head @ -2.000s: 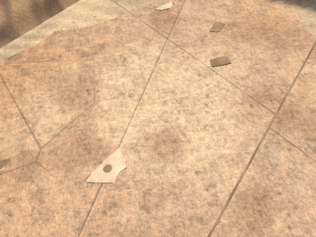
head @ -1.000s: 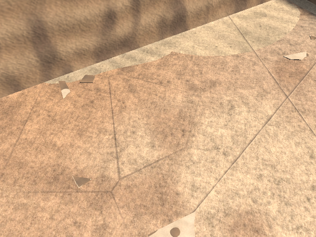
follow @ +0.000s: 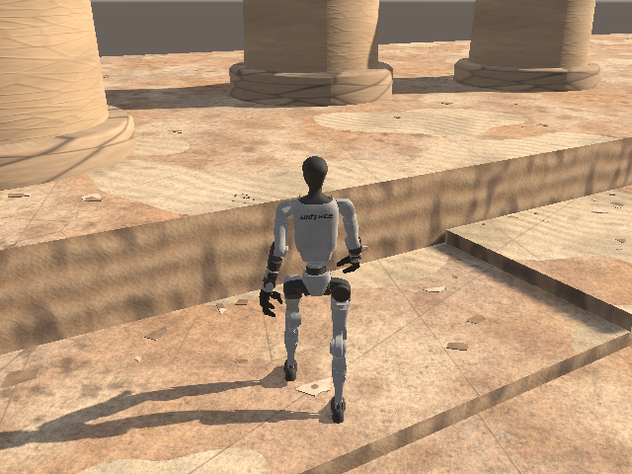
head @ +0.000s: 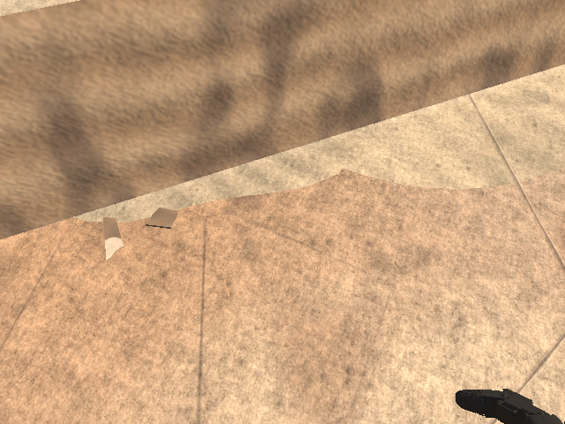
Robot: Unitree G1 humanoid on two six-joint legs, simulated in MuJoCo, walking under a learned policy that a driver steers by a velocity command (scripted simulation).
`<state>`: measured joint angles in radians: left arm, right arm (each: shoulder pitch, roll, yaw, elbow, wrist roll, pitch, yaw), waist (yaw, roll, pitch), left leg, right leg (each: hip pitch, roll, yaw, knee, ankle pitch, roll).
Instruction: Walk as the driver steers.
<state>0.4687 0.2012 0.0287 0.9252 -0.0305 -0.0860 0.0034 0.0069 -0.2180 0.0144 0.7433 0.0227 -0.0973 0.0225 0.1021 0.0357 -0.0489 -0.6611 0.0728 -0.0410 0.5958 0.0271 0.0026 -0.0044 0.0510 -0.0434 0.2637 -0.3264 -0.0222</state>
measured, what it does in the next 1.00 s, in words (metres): walks ahead, turning right: left foot, then right foot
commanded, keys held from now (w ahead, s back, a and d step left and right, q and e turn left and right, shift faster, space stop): w+e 0.92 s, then no key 0.08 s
